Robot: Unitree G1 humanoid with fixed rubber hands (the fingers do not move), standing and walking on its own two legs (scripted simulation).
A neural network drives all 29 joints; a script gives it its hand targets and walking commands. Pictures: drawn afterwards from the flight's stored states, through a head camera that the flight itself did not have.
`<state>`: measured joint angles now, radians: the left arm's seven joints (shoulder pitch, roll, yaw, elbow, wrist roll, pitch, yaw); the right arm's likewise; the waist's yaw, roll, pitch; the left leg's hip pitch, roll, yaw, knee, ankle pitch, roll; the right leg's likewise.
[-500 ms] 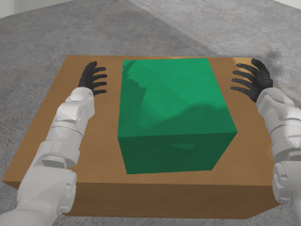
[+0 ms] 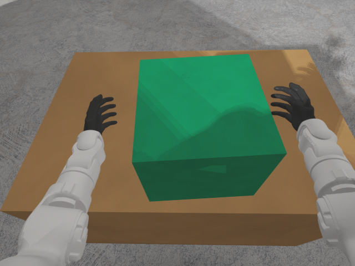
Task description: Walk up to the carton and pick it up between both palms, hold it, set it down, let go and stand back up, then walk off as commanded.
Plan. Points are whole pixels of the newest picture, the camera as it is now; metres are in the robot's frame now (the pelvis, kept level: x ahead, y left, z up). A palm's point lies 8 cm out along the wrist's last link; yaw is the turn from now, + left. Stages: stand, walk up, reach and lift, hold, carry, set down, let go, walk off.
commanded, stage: reach and lift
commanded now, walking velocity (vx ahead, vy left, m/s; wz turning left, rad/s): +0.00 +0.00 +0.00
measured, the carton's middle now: (198, 129) +0.47 +0.02 -0.03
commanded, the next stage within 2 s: none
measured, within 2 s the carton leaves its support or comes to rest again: neither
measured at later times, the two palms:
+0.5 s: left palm (105, 128) +0.40 +0.24 +0.04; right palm (292, 128) +0.46 -0.20 +0.03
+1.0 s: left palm (120, 131) +0.40 +0.21 +0.03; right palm (281, 129) +0.45 -0.18 +0.03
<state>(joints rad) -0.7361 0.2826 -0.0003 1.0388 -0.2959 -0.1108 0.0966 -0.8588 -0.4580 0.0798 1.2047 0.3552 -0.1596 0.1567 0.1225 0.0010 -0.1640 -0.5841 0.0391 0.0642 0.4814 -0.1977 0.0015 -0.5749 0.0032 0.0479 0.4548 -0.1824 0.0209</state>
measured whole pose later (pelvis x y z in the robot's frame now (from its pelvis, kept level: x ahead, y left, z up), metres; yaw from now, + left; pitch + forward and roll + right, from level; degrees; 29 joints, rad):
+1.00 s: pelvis +0.00 -0.01 -0.01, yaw +0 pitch +22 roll +0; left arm -0.81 0.19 0.00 1.20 -0.28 -0.31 0.09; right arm -0.86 -0.33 0.15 1.26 0.37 -0.30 0.04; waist 0.12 0.00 -0.20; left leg -0.70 0.05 0.06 0.50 -0.19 -0.01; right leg -0.71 0.01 0.05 0.51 -0.20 0.01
